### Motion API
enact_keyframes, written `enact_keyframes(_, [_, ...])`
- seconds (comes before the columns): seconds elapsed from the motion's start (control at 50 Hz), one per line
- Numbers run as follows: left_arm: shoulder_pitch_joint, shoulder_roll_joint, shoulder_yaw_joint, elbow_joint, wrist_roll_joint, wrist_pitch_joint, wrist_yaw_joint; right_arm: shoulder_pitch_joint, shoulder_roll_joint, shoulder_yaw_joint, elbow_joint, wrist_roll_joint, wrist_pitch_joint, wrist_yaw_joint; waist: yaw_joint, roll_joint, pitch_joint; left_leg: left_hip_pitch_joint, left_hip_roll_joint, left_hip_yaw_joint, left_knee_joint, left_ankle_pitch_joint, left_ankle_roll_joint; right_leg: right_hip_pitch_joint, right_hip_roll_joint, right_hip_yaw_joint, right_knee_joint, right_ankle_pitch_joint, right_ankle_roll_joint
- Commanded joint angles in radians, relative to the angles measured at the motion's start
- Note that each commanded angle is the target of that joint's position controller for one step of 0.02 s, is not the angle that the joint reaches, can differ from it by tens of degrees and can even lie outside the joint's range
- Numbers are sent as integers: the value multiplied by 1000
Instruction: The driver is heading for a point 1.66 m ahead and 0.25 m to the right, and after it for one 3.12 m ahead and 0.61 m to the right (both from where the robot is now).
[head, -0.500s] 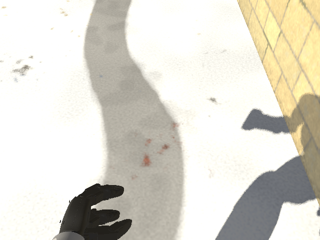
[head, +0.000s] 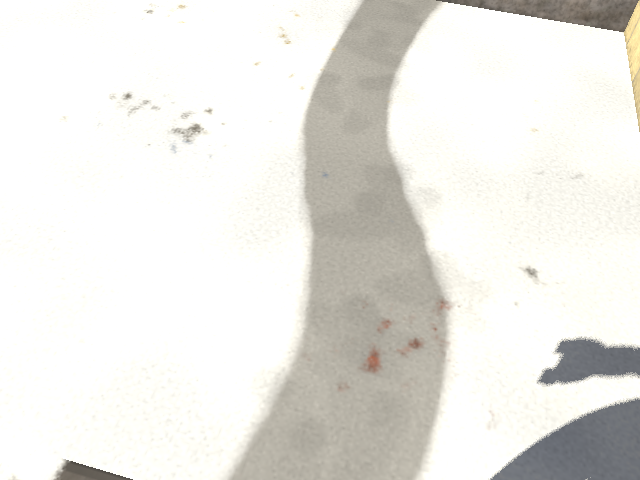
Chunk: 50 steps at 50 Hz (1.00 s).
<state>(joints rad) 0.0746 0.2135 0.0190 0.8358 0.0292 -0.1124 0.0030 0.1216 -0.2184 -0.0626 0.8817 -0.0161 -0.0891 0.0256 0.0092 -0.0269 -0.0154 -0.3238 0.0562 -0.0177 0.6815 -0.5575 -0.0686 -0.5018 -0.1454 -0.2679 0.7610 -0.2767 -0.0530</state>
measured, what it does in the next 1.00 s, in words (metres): goes down: left foot 0.15 m lower, then right foot 0.15 m higher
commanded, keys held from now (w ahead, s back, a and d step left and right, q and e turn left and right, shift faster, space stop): no key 0.34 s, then w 0.42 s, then no key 0.24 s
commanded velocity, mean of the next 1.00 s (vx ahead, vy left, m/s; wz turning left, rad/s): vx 0.17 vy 0.00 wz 0.04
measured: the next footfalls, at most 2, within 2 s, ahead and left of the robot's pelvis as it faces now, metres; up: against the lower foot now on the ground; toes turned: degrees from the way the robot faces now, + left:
left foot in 0.42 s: -0.06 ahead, +0.15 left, -0.13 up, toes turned +2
right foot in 0.80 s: +0.17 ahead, -0.13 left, +0.01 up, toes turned -6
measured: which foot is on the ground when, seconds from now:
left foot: down 0.00-0.12, up 0.14-0.40, down 0.42-0.86, up 0.88-1.00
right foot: down 0.00-0.44, up 0.46-0.78, down 0.80-1.00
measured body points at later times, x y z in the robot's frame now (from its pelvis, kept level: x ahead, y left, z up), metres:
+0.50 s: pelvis -0.04 +0.05 -0.12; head -0.02 +0.05 +0.33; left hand +0.11 +0.24 -0.25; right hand -0.03 -0.22 -0.26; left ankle -0.10 +0.15 -0.86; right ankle +0.05 -0.07 -0.69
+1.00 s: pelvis +0.12 -0.05 -0.04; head +0.13 -0.05 +0.41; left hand +0.19 +0.20 -0.17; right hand +0.26 -0.31 -0.15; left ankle +0.02 +0.13 -0.56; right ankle +0.13 -0.12 -0.70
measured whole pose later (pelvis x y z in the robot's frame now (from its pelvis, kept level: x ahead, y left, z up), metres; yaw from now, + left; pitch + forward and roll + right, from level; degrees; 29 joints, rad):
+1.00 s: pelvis +0.12 -0.05 -0.04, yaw -1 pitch +7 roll +0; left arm 0.26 0.24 -0.01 0.92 0.03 -0.11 -0.07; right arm 0.17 -0.29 -0.04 0.83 -0.05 -0.08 0.04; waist 0.02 0.00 -0.11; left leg -0.70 -0.07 -0.18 1.72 -0.28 0.06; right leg -0.67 0.00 -0.10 1.08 -0.53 -0.07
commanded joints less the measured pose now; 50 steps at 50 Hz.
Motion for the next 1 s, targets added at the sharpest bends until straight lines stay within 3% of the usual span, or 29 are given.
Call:
enact_keyframes(0.02, [22,173,63,-80,-3,6,19,-165,-179,-44,-99,11,-30,-11,51,181,-145,124,-1,-54,-260,576,109,56,79,17,4,-189,7])
enact_keyframes(0.08, [263,111,65,-18,-19,8,10,-324,-203,-33,-170,11,-35,-10,128,164,-200,53,59,-46,-244,929,73,163,158,-5,194,-65,29])
enact_keyframes(0.1, [358,102,68,6,-20,-2,9,-439,-176,-19,-219,35,-29,-11,186,97,-207,-5,0,16,-162,861,6,273,156,-2,29,24,-2])
enact_keyframes(0.12, [375,101,75,33,-14,-17,-3,-419,-104,3,-212,52,-3,-12,172,14,-195,-30,-92,36,16,523,-45,346,111,75,-184,89,-56])
enact_keyframes(0.14, [146,159,65,-40,-43,-24,-21,-119,-39,8,-141,30,28,-17,11,-305,-111,-172,-108,-25,250,85,-42,192,-79,412,-370,-164,-201])
enact_keyframes(0.16, [63,163,58,-90,-3,-32,-21,-25,-131,-18,-90,-7,44,-24,11,-244,-19,-203,-81,-138,604,101,-20,-18,-198,621,-492,-436,-268])
enact_keyframes(0.2, [-36,145,42,-110,19,-36,-9,75,-210,-53,-69,-33,25,-28,-62,-66,-50,-213,-71,-183,809,199,32,-111,-186,603,-460,-435,-206])
enact_keyframes(0.24, [-96,58,6,-89,18,-39,7,138,-128,-24,-33,-70,9,6,-88,53,-48,-95,-40,-159,783,378,72,-211,-97,419,-316,-310,-135])
enact_keyframes(0.32, [-175,-24,-58,-76,-38,-44,-17,193,-98,-14,12,-30,21,61,-88,42,-14,40,44,-34,34,480,-39,-105,25,201,-22,-187,9])
enact_keyframes(0.36, [17,73,-39,12,-51,12,-30,100,-46,13,31,10,19,79,15,47,60,89,-34,102,-488,739,-60,-52,16,246,101,-345,-22])
enact_keyframes(0.38, [169,136,-24,68,-19,43,-39,66,-78,6,12,10,23,62,84,17,47,126,-59,129,-466,762,-24,-52,-69,343,110,-341,-66])
enact_keyframes(0.42, [160,98,-60,69,-4,70,-84,177,-137,-1,-1,1,21,39,46,-24,-44,224,-11,49,-349,617,76,-215,-162,505,201,-573,-86])
enact_keyframes(0.46, [72,-75,-109,25,9,55,-109,381,-210,-11,64,-17,2,43,-7,221,18,338,170,-174,-381,522,332,-668,53,201,808,-480,69])
enact_keyframes(0.48, [100,-50,-90,28,14,31,-83,403,-248,-17,58,-18,-9,60,3,257,-16,460,200,-202,-320,750,381,-848,127,88,1058,-442,103])
enact_keyframes(0.5, [49,-46,-105,-10,18,35,-83,323,-230,-10,86,-30,1,57,-50,352,65,310,488,-676,-529,-175,454,-980,-33,331,991,-193,114])
enact_keyframes(0.52, [-94,53,-67,-82,11,25,-62,233,-192,2,70,-36,-8,42,-39,106,157,392,505,-765,-604,-117,475,-1152,10,347,1075,-149,69])
enact_keyframes(0.56, [-62,52,-64,-62,-21,40,-33,217,-174,23,91,-112,9,55,-31,25,108,429,450,-526,-568,172,469,-1151,65,516,1137,51,6])
enact_keyframes(0.66, [-85,4,-72,-53,27,76,-63,295,-67,87,94,-60,0,56,-28,65,22,120,186,-66,-608,273,307,-710,42,178,917,-94,-61])
enact_keyframes(0.72, [-186,-20,-100,-125,28,84,-89,346,-151,73,97,-58,-1,58,-33,145,28,47,239,-55,-690,390,312,-484,83,145,763,-329,-62])
enact_keyframes(0.8, [-79,12,-98,-123,3,43,-104,346,-241,21,68,-27,-24,47,9,238,-123,413,221,23,-450,1333,244,-322,149,147,485,-304,-128])
enact_keyframes(0.82, [12,63,-84,-100,-13,27,-106,354,-241,12,43,-25,-32,43,30,220,-203,315,161,58,-319,1594,208,-114,164,197,475,-54,-176])
enact_keyframes(0.84, [178,127,-65,-57,-12,25,-103,395,-181,17,16,-41,-37,46,65,24,-376,22,54,44,-124,1409,144,287,82,433,415,183,-259])
enact_keyframes(0.86, [448,254,-17,1,9,31,-80,325,-109,29,-28,-46,-27,57,160,-199,-475,-229,-77,-1,114,694,93,570,-54,814,40,358,-338])
enact_keyframes(0.88, [675,355,24,40,32,24,-73,219,-100,7,-59,-14,-6,67,235,-333,-449,-409,-209,-127,681,159,83,571,-240,1187,-233,508,-416])
enact_keyframes(0.9, [674,352,27,53,26,0,-63,188,-74,4,-55,-22,-1,65,205,-277,-339,-440,-204,-324,1023,310,124,359,-212,1192,-259,366,-347])
enact_keyframes(0.92, [455,277,21,47,1,-9,-71,136,-34,15,-80,-28,-14,44,111,-204,-153,-511,-180,-312,1161,313,135,165,-182,1018,-225,267,-310])
enact_keyframes(0.94, [256,179,11,37,-13,-13,-78,101,-42,27,-103,-30,-16,24,32,-79,-98,-549,-154,-235,1253,277,142,70,-167,862,-183,299,-301])
enact_keyframes(0.98, [85,19,-28,49,-10,-5,-70,97,-23,49,-110,-43,4,7,-77,46,-119,-511,-76,-185,1189,246,151,-36,-143,719,-209,343,-247])
enact_keyframes(1.0, [25,5,-36,47,-2,-12,-67,92,-38,43,-119,-40,13,4,-115,49,-82,-498,-45,-157,1065,207,138,-77,-123,645,-255,310,-220])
